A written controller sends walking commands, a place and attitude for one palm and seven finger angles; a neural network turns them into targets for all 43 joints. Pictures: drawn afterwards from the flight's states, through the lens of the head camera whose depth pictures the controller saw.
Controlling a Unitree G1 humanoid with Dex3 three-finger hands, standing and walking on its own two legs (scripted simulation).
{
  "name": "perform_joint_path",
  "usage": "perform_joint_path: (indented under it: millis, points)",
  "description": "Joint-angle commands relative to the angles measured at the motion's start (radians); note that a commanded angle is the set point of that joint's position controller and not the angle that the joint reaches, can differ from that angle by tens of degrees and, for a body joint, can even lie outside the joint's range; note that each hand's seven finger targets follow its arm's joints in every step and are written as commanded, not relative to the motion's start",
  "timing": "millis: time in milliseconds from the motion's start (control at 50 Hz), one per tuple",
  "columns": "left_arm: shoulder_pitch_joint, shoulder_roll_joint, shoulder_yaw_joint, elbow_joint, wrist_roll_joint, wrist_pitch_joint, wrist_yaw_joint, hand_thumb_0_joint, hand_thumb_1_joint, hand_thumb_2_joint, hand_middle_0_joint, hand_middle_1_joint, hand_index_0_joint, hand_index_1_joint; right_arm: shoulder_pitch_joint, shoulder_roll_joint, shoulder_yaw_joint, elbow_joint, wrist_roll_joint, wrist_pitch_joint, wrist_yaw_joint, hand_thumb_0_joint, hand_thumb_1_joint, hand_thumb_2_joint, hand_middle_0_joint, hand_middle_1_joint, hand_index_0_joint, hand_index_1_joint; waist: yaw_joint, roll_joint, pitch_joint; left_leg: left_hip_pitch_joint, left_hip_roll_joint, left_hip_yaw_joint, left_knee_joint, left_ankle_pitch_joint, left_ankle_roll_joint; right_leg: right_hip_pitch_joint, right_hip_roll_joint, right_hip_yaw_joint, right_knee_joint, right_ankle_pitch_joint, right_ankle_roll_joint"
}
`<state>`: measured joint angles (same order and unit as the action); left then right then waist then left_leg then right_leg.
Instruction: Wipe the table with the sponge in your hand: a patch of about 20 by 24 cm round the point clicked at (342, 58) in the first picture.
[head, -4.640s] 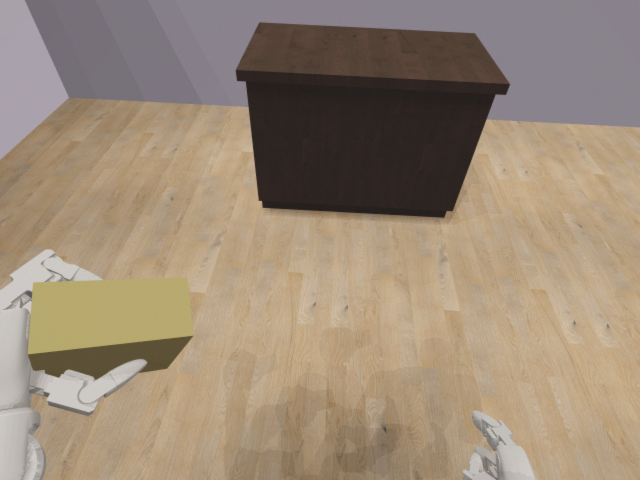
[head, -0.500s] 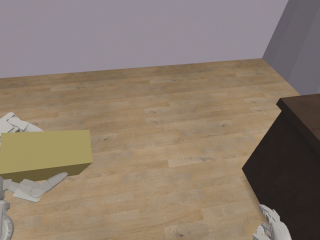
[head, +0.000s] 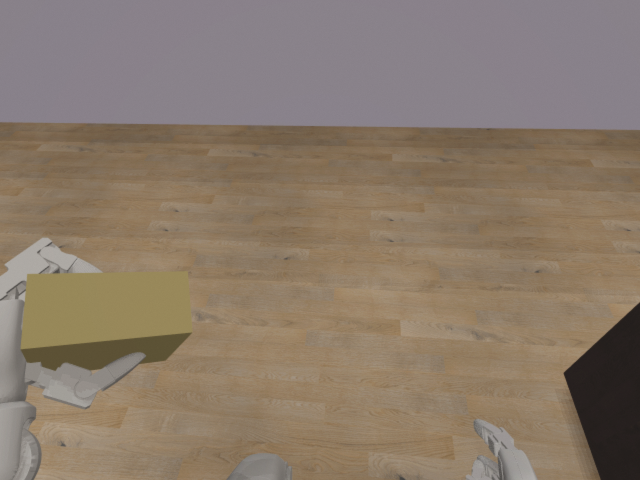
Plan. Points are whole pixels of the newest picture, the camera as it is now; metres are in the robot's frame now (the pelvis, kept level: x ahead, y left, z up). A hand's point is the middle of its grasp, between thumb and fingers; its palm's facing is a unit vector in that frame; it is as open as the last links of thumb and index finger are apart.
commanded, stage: walk to a spot facing it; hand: left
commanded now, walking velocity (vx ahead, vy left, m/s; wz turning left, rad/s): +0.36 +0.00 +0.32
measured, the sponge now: (132, 323) +0.22 +0.20 +0.15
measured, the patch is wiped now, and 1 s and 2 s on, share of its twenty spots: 0.00 0.00 0.00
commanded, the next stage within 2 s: turn to face it in 0.80 s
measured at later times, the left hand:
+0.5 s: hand (97, 249) +0.29 +0.25 +0.19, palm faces +0.49 -0.72 -0.49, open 9.9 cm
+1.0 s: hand (90, 198) +0.37 +0.31 +0.17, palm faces +0.62 -0.65 -0.44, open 9.9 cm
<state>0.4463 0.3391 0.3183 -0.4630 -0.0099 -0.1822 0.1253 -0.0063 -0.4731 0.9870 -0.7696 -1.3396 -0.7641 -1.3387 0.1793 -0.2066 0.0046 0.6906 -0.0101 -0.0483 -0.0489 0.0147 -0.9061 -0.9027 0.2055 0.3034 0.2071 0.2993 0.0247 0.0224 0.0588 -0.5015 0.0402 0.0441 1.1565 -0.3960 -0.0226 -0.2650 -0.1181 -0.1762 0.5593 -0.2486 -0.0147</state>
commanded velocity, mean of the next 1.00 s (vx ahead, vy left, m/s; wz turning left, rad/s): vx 0.27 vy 0.00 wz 0.23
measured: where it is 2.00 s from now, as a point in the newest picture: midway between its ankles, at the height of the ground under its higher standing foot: outside the picture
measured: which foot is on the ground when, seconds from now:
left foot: up 0.00-0.16, down 0.18-0.52, up 0.54-0.88, down 0.90-1.00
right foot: down 0.00-0.18, up 0.20-0.50, down 0.52-0.90, up 0.92-1.00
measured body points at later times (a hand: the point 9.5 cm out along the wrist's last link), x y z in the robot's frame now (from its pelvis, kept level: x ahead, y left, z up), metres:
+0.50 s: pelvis +0.11 -0.01 +0.00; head +0.13 -0.02 +0.45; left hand +0.25 +0.28 +0.21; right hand +0.29 -0.17 -0.11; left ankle +0.07 +0.14 -0.74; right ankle +0.17 -0.12 -0.73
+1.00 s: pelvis +0.22 +0.01 -0.02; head +0.26 +0.04 +0.43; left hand +0.34 +0.34 +0.20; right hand +0.47 -0.18 -0.09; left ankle +0.25 +0.13 -0.73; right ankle +0.20 -0.12 -0.66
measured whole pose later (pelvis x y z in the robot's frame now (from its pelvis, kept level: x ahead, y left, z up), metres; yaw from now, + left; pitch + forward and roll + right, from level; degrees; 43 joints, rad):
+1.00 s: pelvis +0.22 +0.01 -0.02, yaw +17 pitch -1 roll +1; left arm 0.41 0.44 0.42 -0.58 -0.01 -0.22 0.18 -0.01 -0.47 0.99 -0.77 -1.34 -0.76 -1.34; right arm 0.14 -0.19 -0.06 0.58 0.01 -0.05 -0.05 0.01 -0.91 -0.90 0.19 0.30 0.20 0.30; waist 0.00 -0.07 0.12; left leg -0.39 0.05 0.14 0.67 -0.26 0.03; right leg -0.44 -0.11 -0.08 1.21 -0.55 0.04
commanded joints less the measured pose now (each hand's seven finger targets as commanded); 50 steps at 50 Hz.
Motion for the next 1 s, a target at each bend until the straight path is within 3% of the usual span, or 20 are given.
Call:
perform_joint_path:
  millis: [0, 120, 140, 160, 180, 200, 340, 440, 480, 500, 540, 600, 660, 760, 820, 840, 860, 880, 900, 980]
  points:
    - [-0.060, 0.233, 0.185, -0.255, -0.019, -0.073, 0.044, 0.000, 0.100, 1.300, -1.200, -1.600, -1.200, -1.600, -0.101, -0.082, -0.040, -0.214, -0.001, -0.068, -0.021, 0.000, -0.900, -0.900, 0.200, 0.300, 0.200, 0.300, 0.002, -0.183, -0.097, 0.045, 0.033, 0.070, -0.289, 0.028, 0.010, 0.041, -0.236, 0.177, -0.336, -0.218, -0.103]
    - [-0.074, 0.184, 0.144, -0.291, -0.023, -0.068, 0.085, 0.000, 0.100, 1.300, -1.200, -1.600, -1.200, -1.600, -0.026, -0.092, -0.063, -0.247, 0.004, -0.078, -0.038, 0.000, -0.900, -0.900, 0.200, 0.300, 0.200, 0.300, -0.015, -0.107, -0.142, 0.289, -0.024, 0.167, -0.683, 0.080, 0.030, 0.079, -0.178, 0.114, -0.126, -0.180, -0.065]
    - [-0.084, 0.166, 0.119, -0.306, -0.025, -0.072, 0.083, 0.000, 0.100, 1.300, -1.200, -1.600, -1.200, -1.600, -0.003, -0.110, -0.071, -0.250, 0.015, -0.080, -0.044, 0.000, -0.900, -0.900, 0.200, 0.300, 0.200, 0.300, -0.036, 0.009, -0.155, 0.401, 0.017, 0.087, -0.746, 0.102, 0.054, 0.005, -0.135, 0.065, 0.051, -0.150, -0.027]
    - [-0.103, 0.158, 0.118, -0.330, -0.023, -0.087, 0.084, 0.000, 0.100, 1.300, -1.200, -1.600, -1.200, -1.600, -0.006, -0.138, -0.078, -0.262, 0.020, -0.081, -0.043, 0.000, -0.900, -0.900, 0.200, 0.300, 0.200, 0.300, -0.046, 0.249, -0.154, 0.511, 0.195, -0.203, -0.830, 0.180, 0.145, -0.174, -0.007, -0.016, 0.331, -0.172, 0.037]
    - [-0.124, 0.174, 0.125, -0.343, -0.010, -0.105, 0.085, 0.000, 0.100, 1.300, -1.200, -1.600, -1.200, -1.600, -0.025, -0.133, -0.076, -0.267, 0.024, -0.086, -0.030, 0.000, -0.900, -0.900, 0.200, 0.300, 0.200, 0.300, -0.033, 0.338, -0.142, 0.599, 0.353, -0.463, -0.865, 0.431, 0.242, -0.374, 0.058, 0.027, 0.541, -0.380, 0.048]
    - [-0.110, 0.218, 0.148, -0.252, 0.007, -0.110, 0.066, 0.000, 0.100, 1.300, -1.200, -1.600, -1.200, -1.600, -0.034, -0.127, -0.074, -0.233, 0.024, -0.091, -0.018, 0.000, -0.900, -0.900, 0.200, 0.300, 0.200, 0.300, -0.036, 0.277, -0.127, 0.507, 0.406, -0.527, -0.897, 0.243, 0.280, -0.425, 0.004, 0.130, 0.640, -0.353, 0.032]
    - [-0.021, 0.183, 0.144, -0.356, -0.007, -0.109, 0.046, 0.000, 0.100, 1.300, -1.200, -1.600, -1.200, -1.600, -0.040, -0.104, -0.063, -0.211, 0.018, -0.129, -0.004, 0.000, -0.900, -0.900, 0.200, 0.300, 0.200, 0.300, -0.016, 0.246, -0.103, 0.300, 0.237, -0.118, -0.891, 0.246, 0.186, -0.227, 0.004, 0.044, 0.335, -0.104, 0.063]
    - [-0.036, 0.171, 0.151, -0.191, -0.016, -0.083, 0.040, 0.000, 0.100, 1.300, -1.200, -1.600, -1.200, -1.600, -0.048, -0.093, -0.052, -0.199, 0.015, -0.103, -0.022, 0.000, -0.900, -0.900, 0.200, 0.300, 0.200, 0.300, -0.010, 0.153, -0.125, 0.242, 0.201, -0.032, -0.728, 0.126, 0.136, 0.060, 0.090, -0.058, -0.013, -0.027, 0.068]
    - [-0.077, 0.194, 0.153, -0.155, -0.005, -0.064, 0.041, 0.000, 0.100, 1.300, -1.200, -1.600, -1.200, -1.600, -0.042, -0.067, -0.047, -0.191, 0.021, -0.081, -0.022, 0.000, -0.900, -0.900, 0.200, 0.300, 0.200, 0.300, -0.005, -0.108, -0.171, 0.041, 0.098, 0.053, -0.327, 0.025, 0.087, 0.279, -0.061, 0.169, -0.172, -0.132, -0.007]
    - [-0.094, 0.256, 0.188, -0.165, -0.003, -0.060, 0.044, 0.000, 0.100, 1.300, -1.200, -1.600, -1.200, -1.600, -0.072, -0.049, -0.040, -0.217, 0.021, -0.076, -0.020, 0.000, -0.900, -0.900, 0.200, 0.300, 0.200, 0.300, 0.009, -0.392, -0.163, -0.215, -0.032, 0.073, -0.009, -0.181, 0.041, 0.372, -0.307, 0.599, -0.281, -0.069, -0.130]
    - [-0.127, 0.273, 0.214, -0.186, -0.028, -0.070, 0.037, 0.000, 0.100, 1.300, -1.200, -1.600, -1.200, -1.600, -0.098, -0.091, -0.054, -0.201, 0.018, -0.079, -0.009, 0.000, -0.900, -0.900, 0.200, 0.300, 0.200, 0.300, 0.001, -0.278, -0.128, -0.230, 0.023, -0.078, 0.186, -0.083, 0.022, 0.254, -0.367, 0.663, -0.346, -0.242, -0.159]
    - [-0.059, 0.224, 0.185, -0.234, -0.017, -0.094, 0.033, 0.000, 0.100, 1.300, -1.200, -1.600, -1.200, -1.600, -0.120, -0.079, -0.037, -0.191, 0.018, -0.053, -0.005, 0.000, -0.900, -0.900, 0.200, 0.300, 0.200, 0.300, -0.007, -0.162, -0.078, -0.212, 0.070, -0.048, 0.141, 0.001, -0.009, 0.188, -0.297, 0.302, -0.292, 0.049, -0.131]
    - [-0.019, 0.233, 0.202, -0.278, -0.015, -0.097, 0.050, 0.000, 0.100, 1.300, -1.200, -1.600, -1.200, -1.600, -0.107, -0.078, -0.041, -0.214, 0.010, -0.043, -0.009, 0.000, -0.900, -0.900, 0.200, 0.300, 0.200, 0.300, -0.012, -0.157, -0.099, -0.066, 0.080, 0.024, -0.144, 0.032, -0.002, 0.139, -0.264, 0.112, -0.252, 0.201, -0.106]
    - [0.064, 0.216, 0.218, -0.332, -0.026, -0.085, 0.082, 0.000, 0.100, 1.300, -1.200, -1.600, -1.200, -1.600, -0.073, -0.064, -0.058, -0.274, 0.005, -0.042, -0.009, 0.000, -0.900, -0.900, 0.200, 0.300, 0.200, 0.300, 0.023, -0.200, -0.132, 0.029, 0.022, 0.157, -0.455, 0.047, 0.005, 0.229, -0.262, 0.053, -0.160, 0.405, -0.100]
    - [0.010, 0.214, 0.206, -0.368, -0.025, -0.081, 0.093, 0.000, 0.100, 1.300, -1.200, -1.600, -1.200, -1.600, -0.027, -0.076, -0.077, -0.277, 0.005, -0.039, -0.015, 0.000, -0.900, -0.900, 0.200, 0.300, 0.200, 0.300, -0.023, -0.147, -0.183, 0.215, -0.039, 0.212, -0.607, 0.142, 0.004, 0.173, -0.238, -0.008, 0.031, 0.436, -0.055]
    - [0.008, 0.201, 0.185, -0.367, -0.026, -0.083, 0.090, 0.000, 0.100, 1.300, -1.200, -1.600, -1.200, -1.600, -0.007, -0.086, -0.085, -0.275, 0.011, -0.041, -0.023, 0.000, -0.900, -0.900, 0.200, 0.300, 0.200, 0.300, -0.052, -0.064, -0.208, 0.371, -0.033, 0.175, -0.675, 0.193, 0.024, 0.078, -0.204, -0.050, 0.227, 0.414, -0.013]
    - [-0.015, 0.198, 0.183, -0.396, -0.025, -0.101, 0.090, 0.000, 0.100, 1.300, -1.200, -1.600, -1.200, -1.600, -0.013, -0.103, -0.088, -0.285, 0.013, -0.044, -0.022, 0.000, -0.900, -0.900, 0.200, 0.300, 0.200, 0.300, -0.062, 0.151, -0.248, 0.527, 0.098, -0.056, -0.719, 0.304, 0.108, -0.099, -0.103, -0.063, 0.491, 0.119, 0.040]
    - [-0.029, 0.207, 0.190, -0.422, -0.030, -0.124, 0.092, 0.000, 0.100, 1.300, -1.200, -1.600, -1.200, -1.600, -0.030, -0.124, -0.087, -0.289, 0.018, -0.057, -0.014, 0.000, -0.900, -0.900, 0.200, 0.300, 0.200, 0.300, -0.039, 0.379, -0.260, 0.614, 0.381, -0.495, -0.771, 0.750, 0.270, -0.318, 0.043, 0.015, 0.718, -0.412, 0.078]
    - [-0.068, 0.251, 0.196, -0.349, -0.009, -0.132, 0.075, 0.000, 0.100, 1.300, -1.200, -1.600, -1.200, -1.600, -0.016, -0.135, -0.086, -0.272, 0.024, -0.065, 0.005, 0.000, -0.900, -0.900, 0.200, 0.300, 0.200, 0.300, -0.041, 0.243, -0.229, 0.533, 0.410, -0.534, -0.784, 0.698, 0.297, -0.361, 0.022, 0.141, 0.783, -0.409, 0.047]
    - [-0.007, 0.241, 0.209, -0.469, -0.020, -0.131, 0.047, 0.000, 0.100, 1.300, -1.200, -1.600, -1.200, -1.600, -0.054, -0.106, -0.081, -0.240, 0.034, -0.075, 0.009, 0.000, -0.900, -0.900, 0.200, 0.300, 0.200, 0.300, -0.021, 0.220, -0.212, 0.435, 0.310, -0.217, -0.770, 0.558, 0.233, -0.376, -0.001, 0.150, 0.662, -0.228, 0.059]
